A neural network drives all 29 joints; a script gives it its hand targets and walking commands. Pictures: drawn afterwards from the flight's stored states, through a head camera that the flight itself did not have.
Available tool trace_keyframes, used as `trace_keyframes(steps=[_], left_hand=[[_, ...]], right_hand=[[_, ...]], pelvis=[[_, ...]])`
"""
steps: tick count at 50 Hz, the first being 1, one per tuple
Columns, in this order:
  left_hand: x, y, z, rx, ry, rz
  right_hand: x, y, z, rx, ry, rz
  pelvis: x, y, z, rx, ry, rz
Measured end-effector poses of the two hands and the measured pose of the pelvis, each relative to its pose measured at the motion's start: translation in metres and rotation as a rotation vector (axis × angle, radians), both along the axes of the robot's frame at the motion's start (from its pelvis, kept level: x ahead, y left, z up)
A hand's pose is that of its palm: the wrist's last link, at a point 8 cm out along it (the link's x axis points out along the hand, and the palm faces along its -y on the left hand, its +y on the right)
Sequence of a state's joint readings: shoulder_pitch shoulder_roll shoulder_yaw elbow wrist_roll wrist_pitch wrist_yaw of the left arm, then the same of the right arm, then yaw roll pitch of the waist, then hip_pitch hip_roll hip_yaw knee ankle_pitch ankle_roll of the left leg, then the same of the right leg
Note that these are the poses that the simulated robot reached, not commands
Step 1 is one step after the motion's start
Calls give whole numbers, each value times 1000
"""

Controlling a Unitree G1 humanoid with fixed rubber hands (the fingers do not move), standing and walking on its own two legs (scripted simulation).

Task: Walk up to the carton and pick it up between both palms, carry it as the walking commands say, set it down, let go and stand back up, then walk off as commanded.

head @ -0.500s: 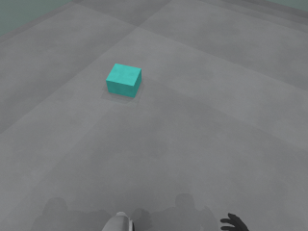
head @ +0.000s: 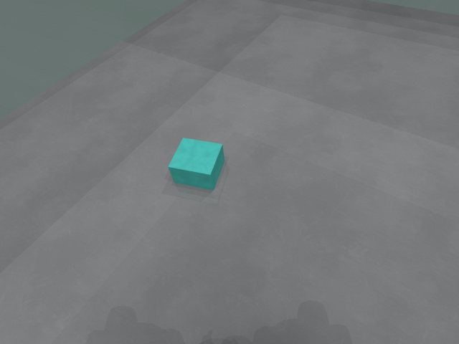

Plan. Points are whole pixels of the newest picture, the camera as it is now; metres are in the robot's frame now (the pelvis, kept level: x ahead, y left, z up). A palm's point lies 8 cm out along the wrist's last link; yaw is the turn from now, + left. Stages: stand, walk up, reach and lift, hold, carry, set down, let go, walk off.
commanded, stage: walk up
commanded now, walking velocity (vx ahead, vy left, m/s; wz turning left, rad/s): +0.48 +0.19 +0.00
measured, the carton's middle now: (198, 163) +1.06 +0.20 -0.70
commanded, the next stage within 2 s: none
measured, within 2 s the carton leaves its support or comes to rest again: neither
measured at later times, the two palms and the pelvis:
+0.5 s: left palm (85, 287) +0.27 +0.32 -0.14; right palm (326, 277) +0.25 -0.18 -0.10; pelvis +0.21 +0.08 +0.00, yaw +0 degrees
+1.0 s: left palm (115, 199) +0.47 +0.28 -0.10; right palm (317, 198) +0.46 -0.22 -0.15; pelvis +0.42 +0.02 +0.00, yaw +0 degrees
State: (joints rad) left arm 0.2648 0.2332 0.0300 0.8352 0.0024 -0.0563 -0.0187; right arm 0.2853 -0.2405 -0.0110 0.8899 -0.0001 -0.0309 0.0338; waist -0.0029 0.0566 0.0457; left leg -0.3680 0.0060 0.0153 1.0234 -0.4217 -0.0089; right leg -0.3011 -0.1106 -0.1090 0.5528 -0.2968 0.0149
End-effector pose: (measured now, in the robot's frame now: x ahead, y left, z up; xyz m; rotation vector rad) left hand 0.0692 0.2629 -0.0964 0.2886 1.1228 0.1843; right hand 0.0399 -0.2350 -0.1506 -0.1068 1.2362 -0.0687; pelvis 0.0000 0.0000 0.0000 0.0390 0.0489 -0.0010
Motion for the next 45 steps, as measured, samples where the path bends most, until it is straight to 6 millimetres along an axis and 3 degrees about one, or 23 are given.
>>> trace_keyframes(steps=[4,8,11,14,17,19,25,29,33,37,42,45], left_hand=[[-28,8,5,34,132,60],[-41,19,5,37,221,106],[-35,28,-3,18,259,129],[-14,39,-21,-24,285,137],[25,49,-46,-78,273,127],[65,53,-51,-108,214,108],[201,57,-43,-175,-14,38],[272,58,-29,-185,-105,6],[322,58,-17,-168,-137,-13],[363,50,-13,-139,-128,-28],[413,28,-20,-99,-100,-39],[426,15,-17,-79,-86,-29]], right_hand=[[78,6,2,18,-101,15],[145,20,7,30,-169,41],[189,33,12,21,-204,65],[225,46,13,-14,-209,86],[245,55,16,-67,-191,95],[244,56,26,-97,-176,85],[214,54,47,-165,-55,19],[203,56,49,-161,27,-8],[208,57,43,-139,83,-25],[229,51,33,-110,125,-36],[271,31,12,-72,169,-35],[315,20,3,-55,150,-18]], pelvis=[[33,2,2,8,-1,0],[64,13,0,-5,-8,-4],[90,26,-4,-22,-6,-5],[116,42,-12,-45,10,4],[143,60,-20,-38,0,7],[160,67,-15,-51,-16,5],[209,79,1,-75,-74,-4],[238,81,6,-79,-83,-5],[270,78,7,-76,-84,-6],[304,68,4,-60,-62,-6],[351,42,-8,-24,-10,-8],[378,29,-9,-24,-1,4]])
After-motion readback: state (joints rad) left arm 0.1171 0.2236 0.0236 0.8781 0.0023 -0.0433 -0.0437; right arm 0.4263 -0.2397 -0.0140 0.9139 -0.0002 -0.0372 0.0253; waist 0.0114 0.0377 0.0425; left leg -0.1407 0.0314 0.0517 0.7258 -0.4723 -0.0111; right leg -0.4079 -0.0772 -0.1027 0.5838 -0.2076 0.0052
